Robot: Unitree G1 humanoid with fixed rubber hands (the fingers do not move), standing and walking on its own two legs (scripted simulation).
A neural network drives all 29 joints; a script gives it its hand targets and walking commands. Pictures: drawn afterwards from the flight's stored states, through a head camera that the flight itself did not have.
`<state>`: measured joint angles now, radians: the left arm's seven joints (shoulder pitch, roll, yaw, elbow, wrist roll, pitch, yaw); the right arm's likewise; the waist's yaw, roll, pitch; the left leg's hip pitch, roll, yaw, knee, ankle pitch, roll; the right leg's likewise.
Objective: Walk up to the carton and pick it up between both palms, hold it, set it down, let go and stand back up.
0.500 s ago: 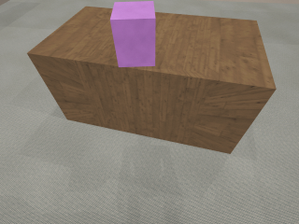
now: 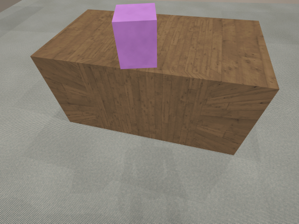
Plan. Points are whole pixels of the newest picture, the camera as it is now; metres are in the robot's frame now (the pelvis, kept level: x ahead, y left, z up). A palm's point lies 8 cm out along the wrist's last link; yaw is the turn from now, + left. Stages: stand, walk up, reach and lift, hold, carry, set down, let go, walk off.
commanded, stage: walk up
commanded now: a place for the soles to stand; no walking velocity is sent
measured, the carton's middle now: (137, 36) +0.98 +0.08 +0.01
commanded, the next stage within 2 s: none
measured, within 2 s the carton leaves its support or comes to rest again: neither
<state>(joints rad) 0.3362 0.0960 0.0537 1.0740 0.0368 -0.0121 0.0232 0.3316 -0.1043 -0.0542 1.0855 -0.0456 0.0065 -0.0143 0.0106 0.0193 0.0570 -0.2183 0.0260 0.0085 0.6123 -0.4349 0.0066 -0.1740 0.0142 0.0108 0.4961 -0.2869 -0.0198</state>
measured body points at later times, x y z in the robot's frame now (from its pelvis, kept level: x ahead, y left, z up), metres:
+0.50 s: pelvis +0.11 +0.06 -0.04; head +0.13 +0.04 +0.40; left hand +0.29 +0.34 -0.11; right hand +0.10 -0.26 -0.15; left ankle +0.06 +0.18 -0.73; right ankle +0.19 -0.08 -0.74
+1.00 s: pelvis +0.29 +0.14 -0.05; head +0.31 +0.14 +0.39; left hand +0.47 +0.43 -0.14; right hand +0.30 -0.17 -0.14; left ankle +0.32 +0.26 -0.74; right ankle +0.32 +0.01 -0.69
